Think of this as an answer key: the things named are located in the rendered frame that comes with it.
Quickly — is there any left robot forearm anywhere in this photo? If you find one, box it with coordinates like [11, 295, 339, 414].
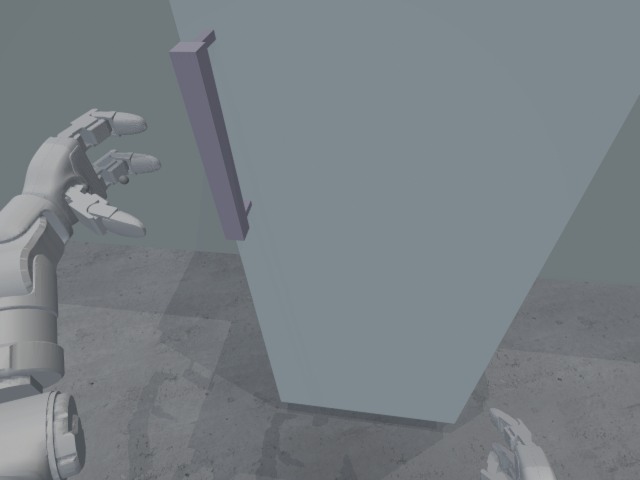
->
[0, 194, 73, 404]

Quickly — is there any handle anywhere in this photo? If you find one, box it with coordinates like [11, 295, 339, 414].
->
[169, 30, 252, 241]

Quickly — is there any right robot hand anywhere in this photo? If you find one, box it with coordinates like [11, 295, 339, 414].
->
[481, 408, 557, 480]

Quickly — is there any fridge door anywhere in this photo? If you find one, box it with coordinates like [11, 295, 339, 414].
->
[169, 0, 640, 424]

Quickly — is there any left robot hand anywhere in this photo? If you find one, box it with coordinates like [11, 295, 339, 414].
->
[21, 108, 161, 238]

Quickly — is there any left robot upper arm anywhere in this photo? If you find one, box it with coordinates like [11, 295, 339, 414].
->
[0, 391, 86, 480]

